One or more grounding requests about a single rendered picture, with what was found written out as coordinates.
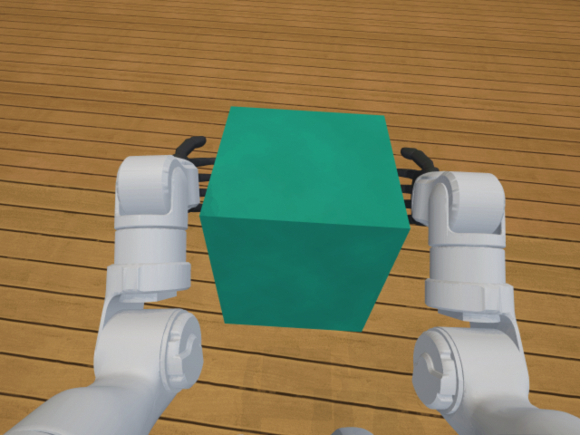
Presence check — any robot right forearm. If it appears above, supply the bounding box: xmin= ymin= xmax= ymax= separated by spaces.
xmin=411 ymin=171 xmax=529 ymax=393

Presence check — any right robot hand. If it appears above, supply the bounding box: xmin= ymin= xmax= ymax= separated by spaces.
xmin=397 ymin=148 xmax=439 ymax=226

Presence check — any carton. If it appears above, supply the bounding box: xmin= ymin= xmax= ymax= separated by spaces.
xmin=199 ymin=106 xmax=411 ymax=332

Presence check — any robot left upper arm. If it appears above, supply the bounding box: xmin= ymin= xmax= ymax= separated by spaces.
xmin=4 ymin=308 xmax=204 ymax=435

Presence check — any robot right upper arm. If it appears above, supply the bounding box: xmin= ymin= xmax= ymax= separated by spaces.
xmin=412 ymin=326 xmax=580 ymax=435

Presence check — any robot left forearm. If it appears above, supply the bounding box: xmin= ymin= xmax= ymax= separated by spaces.
xmin=93 ymin=155 xmax=200 ymax=377

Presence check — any left robot hand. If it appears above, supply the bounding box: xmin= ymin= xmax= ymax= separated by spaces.
xmin=173 ymin=136 xmax=216 ymax=213

